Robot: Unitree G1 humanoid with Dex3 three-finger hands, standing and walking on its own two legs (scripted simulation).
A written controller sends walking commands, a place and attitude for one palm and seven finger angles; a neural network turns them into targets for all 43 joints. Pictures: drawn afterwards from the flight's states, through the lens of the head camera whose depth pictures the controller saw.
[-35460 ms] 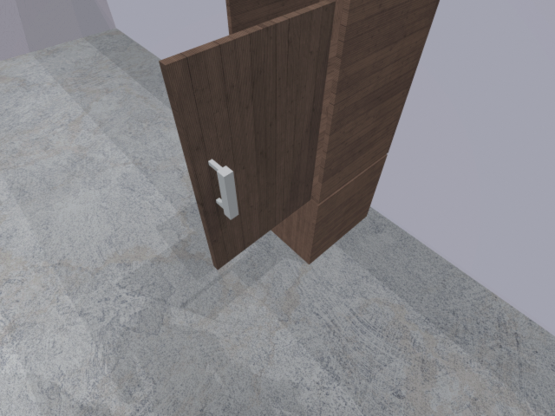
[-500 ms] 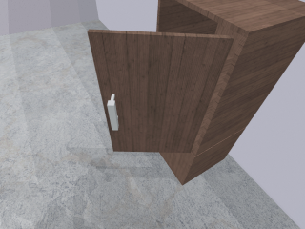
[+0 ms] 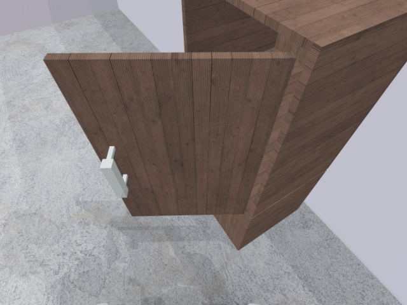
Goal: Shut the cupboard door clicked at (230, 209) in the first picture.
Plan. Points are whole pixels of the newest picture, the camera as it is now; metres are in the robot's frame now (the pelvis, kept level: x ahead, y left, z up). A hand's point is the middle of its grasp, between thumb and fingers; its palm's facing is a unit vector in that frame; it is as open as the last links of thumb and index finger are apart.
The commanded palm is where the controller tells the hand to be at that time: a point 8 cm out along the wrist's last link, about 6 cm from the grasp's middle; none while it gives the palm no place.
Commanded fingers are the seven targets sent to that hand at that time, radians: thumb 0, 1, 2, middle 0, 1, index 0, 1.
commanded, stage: come to a stop and stand still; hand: left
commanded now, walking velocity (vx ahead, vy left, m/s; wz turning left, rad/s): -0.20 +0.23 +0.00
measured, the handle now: (117, 172) +0.40 +0.21 -0.01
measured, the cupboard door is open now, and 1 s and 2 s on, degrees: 59 59 59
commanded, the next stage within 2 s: look again from close up in 1.18 s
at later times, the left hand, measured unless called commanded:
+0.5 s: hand out of the picture +0.00 +0.21 -0.17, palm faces +0.08 -0.98 -0.20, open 7.4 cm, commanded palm none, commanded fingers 0.00 0.90 0.90 -0.20 -0.30 -0.20 -0.30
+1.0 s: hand out of the picture -0.12 +0.16 -0.16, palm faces +0.05 -0.99 -0.13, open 7.4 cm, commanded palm none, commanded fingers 0.00 0.90 0.90 -0.20 -0.30 -0.20 -0.30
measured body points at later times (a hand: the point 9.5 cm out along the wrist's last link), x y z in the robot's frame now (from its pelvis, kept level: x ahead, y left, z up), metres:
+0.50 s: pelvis -0.04 +0.03 +0.01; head -0.01 +0.05 +0.46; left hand -0.01 +0.27 -0.15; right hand +0.04 -0.20 -0.12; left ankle +0.00 +0.08 -0.73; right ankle -0.10 -0.12 -0.67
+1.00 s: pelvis -0.08 +0.01 +0.02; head -0.08 +0.02 +0.47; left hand -0.12 +0.21 -0.15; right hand -0.13 -0.20 -0.14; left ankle +0.00 +0.08 -0.72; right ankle -0.12 -0.10 -0.72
